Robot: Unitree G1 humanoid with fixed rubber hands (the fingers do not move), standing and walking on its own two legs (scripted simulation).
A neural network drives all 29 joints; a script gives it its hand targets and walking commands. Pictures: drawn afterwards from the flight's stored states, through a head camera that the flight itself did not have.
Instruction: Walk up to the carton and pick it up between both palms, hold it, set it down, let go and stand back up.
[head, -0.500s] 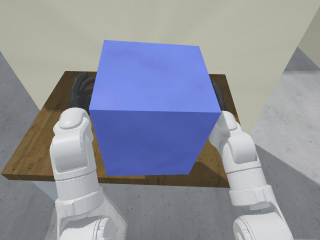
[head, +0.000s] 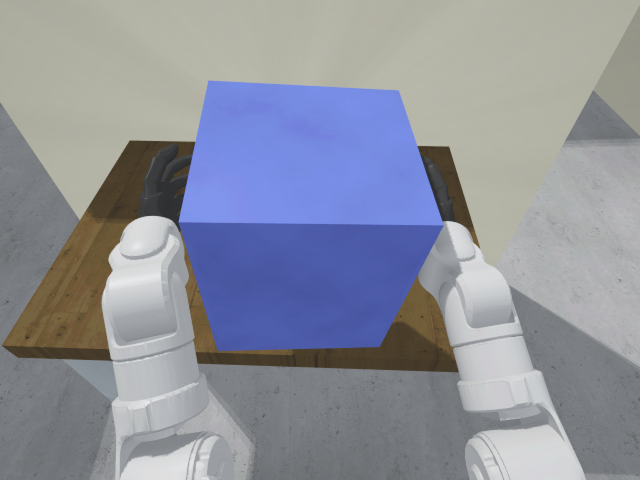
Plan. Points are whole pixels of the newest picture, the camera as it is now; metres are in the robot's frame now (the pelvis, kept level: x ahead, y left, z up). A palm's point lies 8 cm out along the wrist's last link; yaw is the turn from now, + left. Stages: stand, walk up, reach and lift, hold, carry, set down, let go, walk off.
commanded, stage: hold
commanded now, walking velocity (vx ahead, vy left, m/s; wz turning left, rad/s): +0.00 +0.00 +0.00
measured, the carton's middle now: (303, 228) +0.37 +0.00 +0.14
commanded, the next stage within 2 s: none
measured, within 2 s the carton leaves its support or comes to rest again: neither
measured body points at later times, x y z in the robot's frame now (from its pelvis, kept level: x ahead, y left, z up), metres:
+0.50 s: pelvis +0.00 +0.00 +0.00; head +0.00 -0.01 +0.45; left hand +0.36 +0.15 +0.18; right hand +0.36 -0.15 +0.15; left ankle +0.01 +0.12 -0.76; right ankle +0.01 -0.12 -0.76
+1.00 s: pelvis +0.00 +0.00 +0.00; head +0.00 -0.01 +0.45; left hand +0.36 +0.15 +0.18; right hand +0.36 -0.16 +0.15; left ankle +0.01 +0.12 -0.76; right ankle +0.01 -0.12 -0.76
